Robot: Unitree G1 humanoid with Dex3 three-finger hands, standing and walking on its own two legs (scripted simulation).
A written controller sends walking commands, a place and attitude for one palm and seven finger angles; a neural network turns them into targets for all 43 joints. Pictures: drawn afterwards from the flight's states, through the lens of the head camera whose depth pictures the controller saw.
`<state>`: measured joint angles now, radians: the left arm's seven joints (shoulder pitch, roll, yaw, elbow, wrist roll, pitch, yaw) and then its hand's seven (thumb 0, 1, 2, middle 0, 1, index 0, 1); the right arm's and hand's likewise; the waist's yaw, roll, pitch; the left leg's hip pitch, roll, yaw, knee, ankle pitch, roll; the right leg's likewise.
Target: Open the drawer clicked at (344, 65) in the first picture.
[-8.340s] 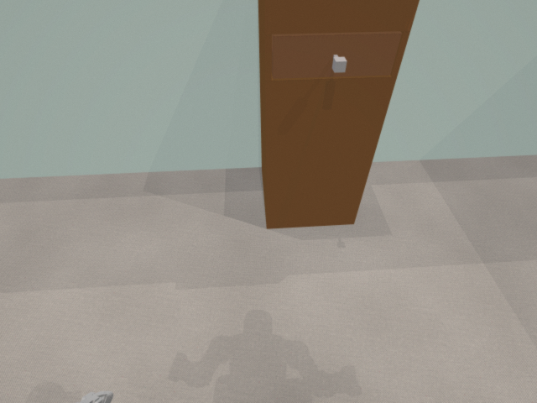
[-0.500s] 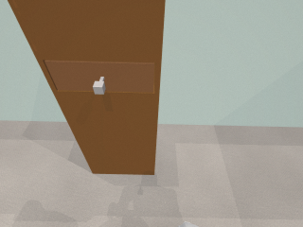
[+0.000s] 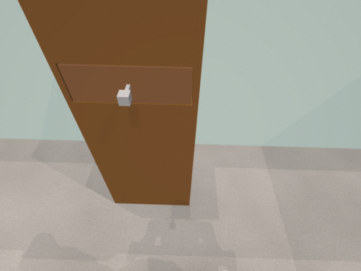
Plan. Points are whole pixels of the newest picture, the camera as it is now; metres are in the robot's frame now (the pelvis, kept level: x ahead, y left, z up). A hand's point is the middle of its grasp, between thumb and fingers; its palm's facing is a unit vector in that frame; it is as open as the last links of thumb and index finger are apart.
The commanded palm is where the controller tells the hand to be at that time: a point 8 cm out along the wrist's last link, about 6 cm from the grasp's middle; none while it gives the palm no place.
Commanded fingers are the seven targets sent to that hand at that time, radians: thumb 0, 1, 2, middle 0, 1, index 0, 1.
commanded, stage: come to a stop and stand still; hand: left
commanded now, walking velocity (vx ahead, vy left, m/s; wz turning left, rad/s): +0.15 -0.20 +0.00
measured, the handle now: (126, 93) +0.57 +0.19 +0.08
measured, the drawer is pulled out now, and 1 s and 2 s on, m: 0.00 0.00 0.00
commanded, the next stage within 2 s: look again from close up in 0.44 s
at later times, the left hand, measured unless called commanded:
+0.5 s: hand out of the picture -0.01 +0.17 -0.15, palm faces +0.01 -0.98 -0.18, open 7.4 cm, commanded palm none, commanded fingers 0.00 0.90 0.90 -0.20 -0.30 -0.20 -0.30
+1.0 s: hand out of the picture +0.03 +0.17 -0.15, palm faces +0.00 -0.98 -0.21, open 7.3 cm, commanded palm none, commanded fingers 0.00 0.90 0.90 -0.20 -0.30 -0.20 -0.30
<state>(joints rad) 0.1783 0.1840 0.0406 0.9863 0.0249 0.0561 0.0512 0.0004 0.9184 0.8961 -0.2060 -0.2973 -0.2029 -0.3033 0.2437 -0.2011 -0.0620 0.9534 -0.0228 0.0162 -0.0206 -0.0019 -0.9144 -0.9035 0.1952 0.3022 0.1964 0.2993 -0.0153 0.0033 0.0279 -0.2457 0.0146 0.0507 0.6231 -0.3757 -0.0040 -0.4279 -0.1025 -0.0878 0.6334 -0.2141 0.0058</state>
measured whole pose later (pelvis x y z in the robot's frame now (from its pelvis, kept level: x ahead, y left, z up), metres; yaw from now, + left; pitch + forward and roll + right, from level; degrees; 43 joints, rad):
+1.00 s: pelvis +0.02 -0.01 +0.02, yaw -2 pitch -1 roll +1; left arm 0.30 0.14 0.00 1.10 0.01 -0.02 0.02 0.01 0.93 0.90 -0.20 -0.30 -0.20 -0.30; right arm 0.33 -0.14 0.03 1.12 -0.02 -0.02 -0.04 0.00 -0.91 -0.90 0.20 0.30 0.20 0.30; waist 0.00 0.03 0.00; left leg -0.13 0.01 0.04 0.40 -0.26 -0.01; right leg -0.15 0.06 -0.09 0.41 -0.25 -0.09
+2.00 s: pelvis +0.00 +0.03 +0.01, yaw -5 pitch +1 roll +1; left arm 0.19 0.35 -0.15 -0.09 1.01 0.17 0.20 0.00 0.05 0.53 -0.28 -0.85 -0.28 -0.85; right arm 0.13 -0.21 0.05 0.61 -0.02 0.14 0.01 0.01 -0.91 -0.90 0.20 0.30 0.20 0.30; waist 0.07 0.06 -0.02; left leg -0.25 -0.03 0.09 0.54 -0.31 0.04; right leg -0.31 0.02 -0.02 0.59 -0.30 -0.04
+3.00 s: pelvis -0.01 +0.05 +0.02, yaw -2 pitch -1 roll +0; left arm -0.19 0.56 -0.01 -0.09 0.84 0.05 -0.07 0.00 -0.49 0.30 -0.33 -1.20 -0.32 -1.20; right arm 0.12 -0.28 0.02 0.65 0.02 0.11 0.01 0.01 -0.91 -0.90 0.20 0.30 0.20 0.30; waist 0.11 0.09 0.02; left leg -0.16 -0.06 0.03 0.39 -0.21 0.06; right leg -0.19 -0.01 -0.07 0.41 -0.20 -0.02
